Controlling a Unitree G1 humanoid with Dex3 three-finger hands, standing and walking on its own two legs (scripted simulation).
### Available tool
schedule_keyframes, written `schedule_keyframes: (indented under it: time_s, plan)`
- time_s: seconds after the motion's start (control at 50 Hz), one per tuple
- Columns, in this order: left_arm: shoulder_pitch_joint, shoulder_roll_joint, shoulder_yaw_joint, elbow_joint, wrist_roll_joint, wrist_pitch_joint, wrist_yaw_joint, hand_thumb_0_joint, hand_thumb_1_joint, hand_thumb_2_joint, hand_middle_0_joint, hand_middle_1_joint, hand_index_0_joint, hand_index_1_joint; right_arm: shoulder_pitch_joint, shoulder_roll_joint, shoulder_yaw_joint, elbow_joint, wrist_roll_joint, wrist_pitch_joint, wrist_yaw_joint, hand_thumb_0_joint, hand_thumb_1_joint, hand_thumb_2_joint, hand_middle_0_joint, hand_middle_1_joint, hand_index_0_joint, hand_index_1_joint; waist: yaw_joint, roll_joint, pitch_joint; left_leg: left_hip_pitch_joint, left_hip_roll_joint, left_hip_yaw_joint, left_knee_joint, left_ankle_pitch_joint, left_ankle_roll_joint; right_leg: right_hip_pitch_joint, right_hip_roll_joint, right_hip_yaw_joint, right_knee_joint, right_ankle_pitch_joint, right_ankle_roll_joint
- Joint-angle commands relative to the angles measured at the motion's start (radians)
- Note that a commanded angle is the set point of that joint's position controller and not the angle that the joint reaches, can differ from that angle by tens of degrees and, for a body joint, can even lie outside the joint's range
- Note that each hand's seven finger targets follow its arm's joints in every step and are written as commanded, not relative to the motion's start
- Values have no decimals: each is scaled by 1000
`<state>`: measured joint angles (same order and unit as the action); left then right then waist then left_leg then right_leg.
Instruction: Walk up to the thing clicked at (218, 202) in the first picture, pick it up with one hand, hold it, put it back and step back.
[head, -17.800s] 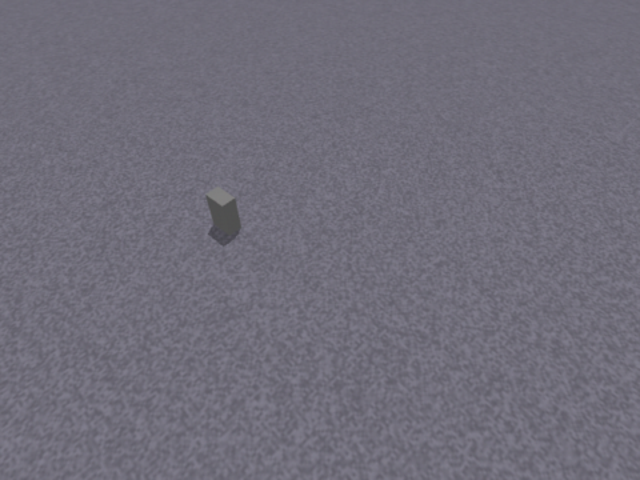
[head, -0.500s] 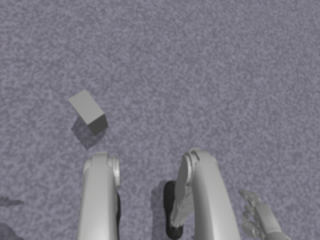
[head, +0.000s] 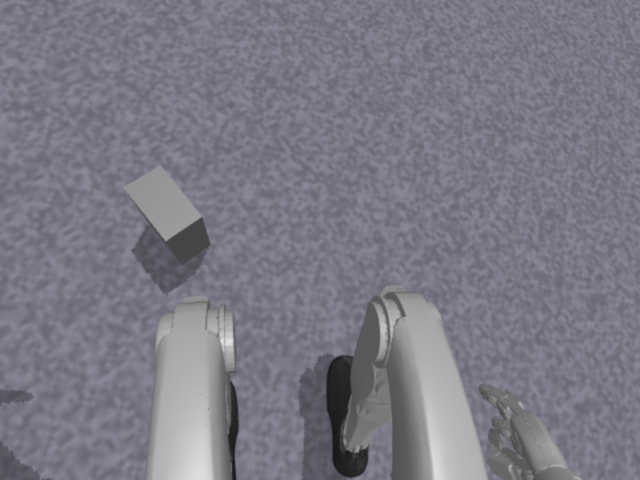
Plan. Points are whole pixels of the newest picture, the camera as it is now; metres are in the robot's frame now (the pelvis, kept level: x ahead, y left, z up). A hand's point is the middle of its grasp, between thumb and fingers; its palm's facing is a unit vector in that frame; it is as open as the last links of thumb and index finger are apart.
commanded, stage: go down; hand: left
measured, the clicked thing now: (172, 220) +0.49 +0.21 -0.30
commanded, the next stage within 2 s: approach in 0.14 s
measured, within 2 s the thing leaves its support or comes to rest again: neither
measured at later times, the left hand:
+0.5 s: hand out of the picture +0.39 +0.43 -0.04, palm faces +0.27 -0.96 -0.05, open 17.2 cm
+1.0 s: hand (96, 237) +0.43 +0.30 -0.23, palm faces +0.17 -0.98 +0.03, open 17.4 cm
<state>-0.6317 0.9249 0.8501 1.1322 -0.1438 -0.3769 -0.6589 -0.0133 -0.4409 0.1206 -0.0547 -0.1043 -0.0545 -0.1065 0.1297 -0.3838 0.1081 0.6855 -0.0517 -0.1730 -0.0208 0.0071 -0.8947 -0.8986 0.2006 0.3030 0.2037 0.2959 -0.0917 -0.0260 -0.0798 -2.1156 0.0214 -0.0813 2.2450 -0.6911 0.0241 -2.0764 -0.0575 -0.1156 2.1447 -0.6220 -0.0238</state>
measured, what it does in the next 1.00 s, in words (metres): lowers itself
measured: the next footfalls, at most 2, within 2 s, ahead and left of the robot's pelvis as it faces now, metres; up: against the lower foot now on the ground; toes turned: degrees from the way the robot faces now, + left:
none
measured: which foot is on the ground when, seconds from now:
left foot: down 0.00-1.00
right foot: down 0.00-1.00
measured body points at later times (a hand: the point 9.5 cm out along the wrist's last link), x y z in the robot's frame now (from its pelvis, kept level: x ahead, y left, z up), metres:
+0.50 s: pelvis +0.00 +0.00 -0.03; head +0.22 +0.09 +0.35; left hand +0.37 +0.48 -0.03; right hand +0.14 -0.28 -0.12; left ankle +0.08 +0.11 -0.35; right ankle +0.12 -0.12 -0.35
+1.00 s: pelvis -0.01 +0.01 -0.09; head +0.24 +0.14 +0.26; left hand +0.42 +0.36 -0.23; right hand +0.14 -0.26 -0.14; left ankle +0.08 +0.11 -0.35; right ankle +0.11 -0.12 -0.35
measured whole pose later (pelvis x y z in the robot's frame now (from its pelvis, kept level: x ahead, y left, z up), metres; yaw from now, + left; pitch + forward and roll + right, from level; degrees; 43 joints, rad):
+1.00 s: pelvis -0.01 +0.01 -0.09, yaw -7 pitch +18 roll -14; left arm -0.67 0.86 0.71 1.41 -0.17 -0.90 -0.45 -0.02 -0.58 0.10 -0.07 -0.14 -0.07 -0.14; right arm -0.11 -0.39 0.38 0.60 -0.26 -0.09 0.07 0.00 -0.91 -0.90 0.20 0.30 0.20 0.30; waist -0.22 -0.20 0.23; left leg -2.23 0.03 -0.24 2.59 -0.71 0.04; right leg -2.12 -0.03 -0.24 2.36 -0.58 0.00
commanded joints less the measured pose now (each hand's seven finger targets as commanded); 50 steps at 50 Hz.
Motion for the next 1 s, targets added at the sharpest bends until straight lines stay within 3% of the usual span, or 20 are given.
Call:
schedule_keyframes:
  time_s: [0.0,0.02,0.2,0.22,0.28,0.4,0.42,0.52,0.58,0.62,0.68,0.7,0.72,0.74,0.8,0.82,0.88,0.9,0.94,0.98]
  plan:
    - [-179,458,65,-181,-34,-64,-4,0,-478,125,-55,-109,-48,-116,153,-234,-82,-36,2,-19,-17,0,-893,-902,200,300,200,300,36,236,-627,425,-13,14,-308,127,4,322,41,23,-186,62,-18]
    - [-168,423,53,-166,-39,-63,-10,0,-465,122,-56,-104,-47,-111,152,-233,-79,-31,1,-17,-17,0,-891,-901,200,300,200,300,36,245,-615,438,-12,11,-304,145,1,299,41,18,-178,76,-20]
    - [-197,471,69,-208,-42,-74,-13,0,-488,114,-59,-105,-50,-112,139,-249,-74,-39,-2,-14,-15,0,-894,-902,200,300,200,300,42,290,-628,455,-7,-4,-299,131,-2,272,41,10,-153,70,-22]
    - [-164,457,71,-177,-40,-71,-15,0,-496,194,-74,-161,-37,-192,149,-246,-72,-32,-2,-13,-14,0,-904,-905,200,301,200,301,41,284,-626,462,-7,-11,-301,160,-7,269,41,5,-143,88,-23]
    - [-160,391,39,-117,-51,-83,-29,0,-513,85,-87,-111,-65,-130,132,-248,-64,-29,-1,-13,-12,0,-883,-897,199,301,199,301,10,279,-523,442,-3,-41,-299,115,-8,179,41,-8,-128,60,-23]
    - [-200,361,27,-53,-107,-205,-44,0,-539,73,-93,-119,-77,-134,91,-242,-31,-38,-21,-30,1,0,-885,-896,199,300,199,300,-27,165,-472,289,-6,-10,-192,61,9,220,56,-13,-122,14,-10]
    - [-161,316,3,29,-114,-216,-50,0,-533,73,-92,-123,-78,-136,84,-247,-21,-40,-24,-34,3,0,-883,-895,199,300,199,301,-35,152,-444,280,-5,-17,-183,57,7,207,58,-19,-109,15,-10]
    - [-205,345,0,26,-115,-310,-36,0,-545,93,-84,-123,-69,-139,48,-275,13,-51,-58,-28,17,0,-877,-895,199,301,199,301,-44,220,-468,320,4,-30,-134,102,-8,204,63,-44,-53,60,-14]
    - [-221,375,6,27,-96,-358,-12,0,-526,92,-82,-121,-66,-137,26,-290,35,-52,-81,-10,25,0,-880,-895,199,301,199,301,-47,271,-493,366,11,-41,-112,137,-18,210,63,-56,-25,87,-13]
    - [-233,443,37,-16,-80,-396,11,0,-541,95,-82,-122,-64,-139,10,-301,54,-53,-101,3,29,0,-885,-897,199,301,199,301,-42,322,-515,397,16,-46,-92,185,-26,225,66,-64,1,120,-15]
    - [-226,393,18,-38,-73,-444,42,0,-538,115,-77,-135,-59,-152,-22,-311,73,-65,-130,25,38,0,-891,-899,199,301,199,301,-62,384,-520,452,24,-64,-74,245,-40,218,67,-84,33,159,-15]
    - [-220,325,-34,7,-70,-452,49,0,-551,114,-77,-145,-62,-159,-25,-308,82,-54,-134,35,41,0,-899,-901,199,301,199,301,-85,379,-489,450,24,-73,-73,225,-41,189,67,-92,34,144,-15]
    - [-209,313,-42,10,-65,-463,61,0,-538,131,-72,-148,-56,-163,-36,-312,92,-51,-143,39,44,0,-894,-900,199,301,199,301,-89,396,-469,457,28,-84,-71,239,-46,183,67,-102,49,153,-16]
    - [-217,385,7,-39,-55,-483,82,0,-552,127,-67,-147,-54,-160,-56,-329,91,-83,-151,42,43,0,-896,-901,199,300,199,300,-83,408,-504,467,29,-85,-58,264,-47,210,70,-108,56,178,-14]
    - [-179,279,-60,39,-51,-517,113,0,-597,116,-68,-156,-61,-163,-86,-333,110,-82,-173,61,51,0,-908,-903,199,300,199,300,-116,397,-452,459,36,-101,-35,272,-50,188,73,-125,71,185,-13]
    - [-221,208,-115,44,-57,-532,121,0,-601,118,-65,-155,-61,-160,-106,-334,120,-89,-176,63,54,0,-911,-903,199,300,199,300,-148,398,-407,454,38,-116,-39,251,-53,158,72,-135,75,174,-13]
    - [-234,212,-128,96,-49,-570,175,0,-611,75,-61,-130,-69,-126,-117,-338,150,-92,-192,74,63,0,-913,-903,199,300,199,300,-173,342,-369,381,38,-119,-7,194,-44,210,80,-149,68,166,-4]
    - [-218,237,-106,108,-44,-587,196,0,-611,54,-66,-128,-77,-119,-123,-344,157,-89,-202,79,67,0,-921,-903,199,300,199,300,-169,331,-366,367,38,-120,5,189,-42,231,84,-151,71,170,-1]
    - [-235,192,-141,122,-39,-617,234,0,-611,49,-69,-127,-81,-118,-147,-341,178,-105,-212,85,76,0,-923,-903,199,300,199,300,-183,312,-339,349,39,-125,15,166,-41,237,88,-160,67,161,3]
    - [-219,221,-113,140,-26,-649,284,0,-611,41,-73,-126,-88,-113,-160,-353,188,-105,-227,94,85,0,-922,-902,199,300,199,300,-176,335,-308,343,39,-135,10,148,-46,238,91,-170,75,150,4]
